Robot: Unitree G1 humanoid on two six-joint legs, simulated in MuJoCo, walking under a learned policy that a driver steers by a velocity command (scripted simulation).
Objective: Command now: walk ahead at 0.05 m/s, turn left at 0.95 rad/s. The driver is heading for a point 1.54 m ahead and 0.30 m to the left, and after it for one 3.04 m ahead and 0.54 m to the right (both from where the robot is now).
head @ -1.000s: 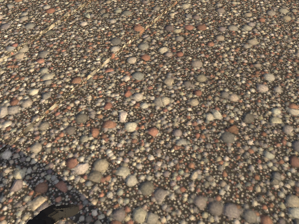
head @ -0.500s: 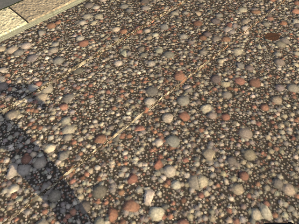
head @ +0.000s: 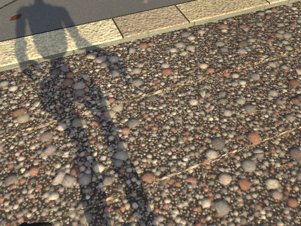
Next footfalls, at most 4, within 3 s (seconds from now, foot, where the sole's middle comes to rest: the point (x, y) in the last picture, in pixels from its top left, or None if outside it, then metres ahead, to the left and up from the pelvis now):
0.46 left None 0.00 0.13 -0.77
1.02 right None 0.08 -0.10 -0.77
1.60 left None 0.10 0.12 -0.77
2.14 right None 0.28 -0.05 -0.77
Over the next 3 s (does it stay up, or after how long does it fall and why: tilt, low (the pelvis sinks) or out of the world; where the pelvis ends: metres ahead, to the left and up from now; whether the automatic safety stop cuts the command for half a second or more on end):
stays up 0.82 0.01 0.02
